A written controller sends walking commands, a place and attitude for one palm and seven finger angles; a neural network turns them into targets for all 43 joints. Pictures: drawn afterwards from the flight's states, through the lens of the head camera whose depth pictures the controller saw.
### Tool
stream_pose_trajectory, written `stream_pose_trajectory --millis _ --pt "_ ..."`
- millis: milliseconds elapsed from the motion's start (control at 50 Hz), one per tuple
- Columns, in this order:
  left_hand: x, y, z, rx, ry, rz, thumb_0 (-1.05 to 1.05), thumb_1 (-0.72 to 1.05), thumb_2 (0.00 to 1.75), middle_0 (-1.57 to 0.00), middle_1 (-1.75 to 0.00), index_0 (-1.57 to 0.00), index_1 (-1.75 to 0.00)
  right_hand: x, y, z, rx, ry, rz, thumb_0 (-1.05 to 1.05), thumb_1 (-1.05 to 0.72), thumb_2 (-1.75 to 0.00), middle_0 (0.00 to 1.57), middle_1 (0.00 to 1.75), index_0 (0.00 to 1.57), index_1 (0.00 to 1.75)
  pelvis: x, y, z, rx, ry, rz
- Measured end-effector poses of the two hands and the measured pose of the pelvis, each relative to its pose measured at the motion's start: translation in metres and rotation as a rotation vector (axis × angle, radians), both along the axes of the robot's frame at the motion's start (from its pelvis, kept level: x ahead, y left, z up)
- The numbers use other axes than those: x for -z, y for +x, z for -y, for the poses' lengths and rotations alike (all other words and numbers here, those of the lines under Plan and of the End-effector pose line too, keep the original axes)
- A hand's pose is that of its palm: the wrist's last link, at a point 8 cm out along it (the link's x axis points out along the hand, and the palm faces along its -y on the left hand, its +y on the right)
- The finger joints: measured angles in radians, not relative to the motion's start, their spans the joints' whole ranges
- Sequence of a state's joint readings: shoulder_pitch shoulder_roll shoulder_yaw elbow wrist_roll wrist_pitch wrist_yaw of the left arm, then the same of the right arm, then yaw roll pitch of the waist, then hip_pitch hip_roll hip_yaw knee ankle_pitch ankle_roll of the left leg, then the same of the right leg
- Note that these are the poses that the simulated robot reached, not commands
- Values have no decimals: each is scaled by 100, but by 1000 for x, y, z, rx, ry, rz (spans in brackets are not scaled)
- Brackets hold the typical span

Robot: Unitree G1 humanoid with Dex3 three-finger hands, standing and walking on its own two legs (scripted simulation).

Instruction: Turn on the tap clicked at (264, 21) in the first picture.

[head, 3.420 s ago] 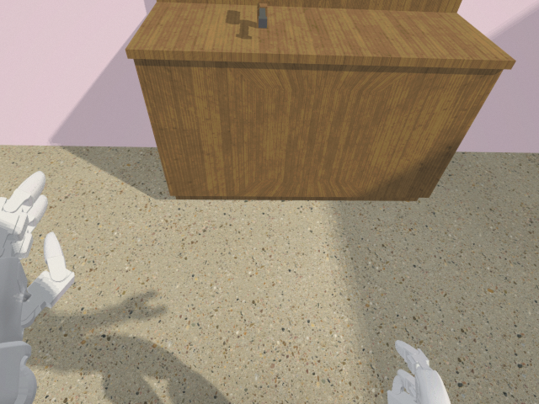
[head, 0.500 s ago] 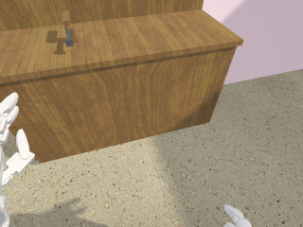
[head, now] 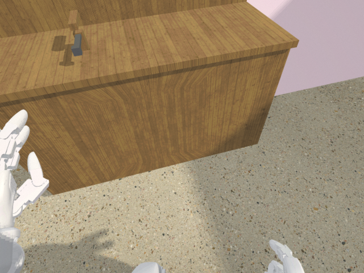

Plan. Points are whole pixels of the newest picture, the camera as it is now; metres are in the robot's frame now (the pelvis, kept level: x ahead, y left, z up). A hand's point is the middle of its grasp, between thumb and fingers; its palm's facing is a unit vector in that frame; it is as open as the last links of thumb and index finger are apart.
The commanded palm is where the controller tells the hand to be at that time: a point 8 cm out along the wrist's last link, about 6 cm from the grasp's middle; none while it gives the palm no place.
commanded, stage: take the last steps up to it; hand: left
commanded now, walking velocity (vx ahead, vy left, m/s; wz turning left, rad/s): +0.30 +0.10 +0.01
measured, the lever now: (76, 50) +0.79 +0.42 +0.10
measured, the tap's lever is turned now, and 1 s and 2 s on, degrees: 0 0 0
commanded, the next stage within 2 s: come to a stop and stand still in 1.42 s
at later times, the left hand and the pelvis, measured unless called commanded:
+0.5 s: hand (63, 123) +0.33 +0.24 +0.19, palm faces +0.36 -0.81 -0.46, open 7.4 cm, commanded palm +0.28 +0.29 +0.18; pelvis +0.11 +0.02 +0.00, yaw -2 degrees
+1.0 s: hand (75, 84) +0.46 +0.27 +0.18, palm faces +0.40 -0.82 -0.40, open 7.4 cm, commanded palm +0.40 +0.31 +0.18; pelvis +0.23 +0.03 -0.01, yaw -2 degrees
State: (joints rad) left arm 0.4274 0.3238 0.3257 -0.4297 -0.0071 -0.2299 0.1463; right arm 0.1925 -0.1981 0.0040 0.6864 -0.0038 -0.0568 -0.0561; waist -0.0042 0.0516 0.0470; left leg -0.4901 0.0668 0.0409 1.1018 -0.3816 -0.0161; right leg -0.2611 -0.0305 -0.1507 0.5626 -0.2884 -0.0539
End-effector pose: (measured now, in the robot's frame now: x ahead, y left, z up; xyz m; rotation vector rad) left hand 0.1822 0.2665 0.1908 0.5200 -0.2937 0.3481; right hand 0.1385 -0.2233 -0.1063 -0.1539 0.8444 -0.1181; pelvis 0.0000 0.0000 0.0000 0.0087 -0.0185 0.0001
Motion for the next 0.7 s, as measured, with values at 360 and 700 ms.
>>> stream_pose_trajectory --millis 360,700 --pt "-1 91 -37 20 -10 88 1 89 89 -21 -30 -21 -30 -27 96 -11 55 -77 114 1 -91 -90 20 29 20 30 5 81 -27 16 11 -4" --pt "0 158 -5 -18 10 -8 1 89 89 -21 -30 -22 -30 5 154 3 3 -4 -33 1 -91 -90 20 30 20 30 0 156 -1 8 9 -12"
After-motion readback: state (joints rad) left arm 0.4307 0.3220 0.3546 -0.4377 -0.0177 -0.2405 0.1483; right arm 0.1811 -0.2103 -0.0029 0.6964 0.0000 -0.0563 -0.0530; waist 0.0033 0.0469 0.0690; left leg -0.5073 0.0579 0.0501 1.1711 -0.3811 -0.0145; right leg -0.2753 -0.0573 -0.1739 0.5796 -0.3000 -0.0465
